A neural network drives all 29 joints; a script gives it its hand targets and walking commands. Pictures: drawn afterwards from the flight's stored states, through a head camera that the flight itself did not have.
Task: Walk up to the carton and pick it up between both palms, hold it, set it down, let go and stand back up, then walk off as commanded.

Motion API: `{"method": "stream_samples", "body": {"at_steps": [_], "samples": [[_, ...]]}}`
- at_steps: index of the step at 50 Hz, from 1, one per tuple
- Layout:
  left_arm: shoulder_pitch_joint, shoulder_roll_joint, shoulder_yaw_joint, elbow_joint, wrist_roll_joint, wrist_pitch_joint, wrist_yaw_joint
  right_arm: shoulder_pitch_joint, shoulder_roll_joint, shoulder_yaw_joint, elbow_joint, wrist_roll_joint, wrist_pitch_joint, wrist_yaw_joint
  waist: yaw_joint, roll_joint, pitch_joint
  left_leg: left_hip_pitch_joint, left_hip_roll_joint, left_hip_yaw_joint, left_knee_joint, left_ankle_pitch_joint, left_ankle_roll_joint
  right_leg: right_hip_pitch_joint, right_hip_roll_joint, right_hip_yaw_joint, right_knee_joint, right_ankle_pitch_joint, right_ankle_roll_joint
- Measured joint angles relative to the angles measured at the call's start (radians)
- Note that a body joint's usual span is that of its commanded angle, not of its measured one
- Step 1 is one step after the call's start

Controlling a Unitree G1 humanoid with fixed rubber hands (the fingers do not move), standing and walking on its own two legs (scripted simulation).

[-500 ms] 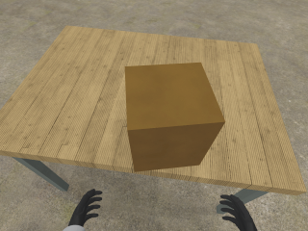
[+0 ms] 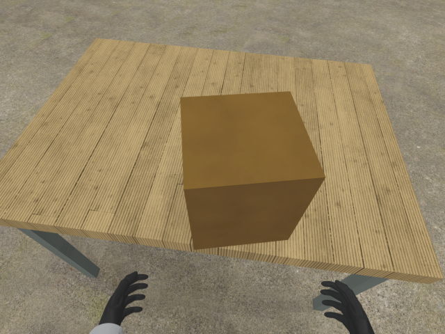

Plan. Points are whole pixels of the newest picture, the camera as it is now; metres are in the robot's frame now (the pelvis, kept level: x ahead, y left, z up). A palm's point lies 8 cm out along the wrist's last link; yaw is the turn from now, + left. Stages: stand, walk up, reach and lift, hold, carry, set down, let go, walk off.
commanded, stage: stand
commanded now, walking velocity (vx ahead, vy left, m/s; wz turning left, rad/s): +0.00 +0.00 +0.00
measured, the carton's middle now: (239, 175) +0.41 +0.01 +0.01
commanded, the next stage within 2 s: none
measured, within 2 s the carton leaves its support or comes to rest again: neither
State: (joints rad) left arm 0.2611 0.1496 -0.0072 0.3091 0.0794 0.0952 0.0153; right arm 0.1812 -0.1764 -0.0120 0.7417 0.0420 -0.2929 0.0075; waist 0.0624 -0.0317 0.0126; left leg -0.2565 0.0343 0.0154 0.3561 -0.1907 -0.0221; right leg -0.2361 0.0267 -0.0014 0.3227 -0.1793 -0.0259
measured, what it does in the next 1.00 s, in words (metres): stands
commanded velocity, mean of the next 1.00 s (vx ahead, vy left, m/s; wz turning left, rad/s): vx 0.00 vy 0.00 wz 0.00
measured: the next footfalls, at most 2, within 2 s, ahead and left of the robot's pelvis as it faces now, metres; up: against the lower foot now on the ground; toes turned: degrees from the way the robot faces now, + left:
none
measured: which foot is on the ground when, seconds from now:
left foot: down 0.00-1.00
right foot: down 0.00-1.00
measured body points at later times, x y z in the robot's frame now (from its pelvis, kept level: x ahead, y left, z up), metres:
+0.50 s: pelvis -0.02 +0.00 -0.01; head -0.04 +0.02 +0.44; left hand +0.11 +0.27 -0.10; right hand +0.14 -0.28 -0.08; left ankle -0.01 +0.13 -0.75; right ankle -0.01 -0.11 -0.75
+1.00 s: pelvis -0.02 +0.00 -0.01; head -0.03 +0.02 +0.44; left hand +0.09 +0.28 -0.11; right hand +0.13 -0.28 -0.09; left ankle -0.01 +0.13 -0.75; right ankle -0.01 -0.11 -0.75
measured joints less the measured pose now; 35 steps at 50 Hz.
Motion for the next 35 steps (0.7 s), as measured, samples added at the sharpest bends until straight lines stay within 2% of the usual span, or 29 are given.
{"method": "stream_samples", "body": {"at_steps": [2, 5, 9, 20, 35], "samples": [[-0.004, 0.014, 0.002, 0.044, 0.0, -0.037, 0.0, -0.003, -0.022, 0.0, 0.002, -0.046, 0.07, 0.0, 0.0, 0.0, -0.004, 0.001, 0.0, 0.0, 0.034, -0.016, 0.001, 0.001, 0.0, 0.0, 0.034, -0.018, 0.002], [-0.003, 0.04, 0.012, 0.125, 0.0, -0.068, 0.0, 0.004, -0.069, -0.003, 0.001, -0.062, 0.165, -0.002, 0.0, 0.0, -0.05, 0.001, 0.001, 0.0, 0.082, -0.053, 0.004, 0.001, 0.0, 0.0, 0.081, -0.053, 0.005], [-0.003, 0.076, 0.026, 0.187, 0.0, -0.087, 0.0, 0.005, -0.123, -0.012, -0.001, -0.063, 0.21, -0.002, 0.0, 0.0, -0.101, 0.001, 0.001, 0.0, 0.119, -0.077, 0.005, 0.001, 0.0, 0.0, 0.117, -0.075, 0.005], [0.006, 0.12, 0.035, 0.282, 0.0, -0.116, 0.0, 0.027, -0.161, -0.013, -0.001, -0.064, 0.245, -0.002, 0.0, 0.0, -0.11, 0.0, 0.001, -0.001, 0.147, -0.073, 0.009, 0.0, 0.0, 0.0, 0.144, -0.07, 0.005], [0.013, 0.131, 0.035, 0.342, 0.0, -0.123, -0.004, 0.066, -0.161, -0.013, -0.001, -0.065, 0.254, -0.002, 0.0, 0.005, -0.07, 0.0, 0.001, -0.001, 0.148, -0.066, 0.012, 0.0, 0.0, 0.0, 0.145, -0.063, 0.005]]}}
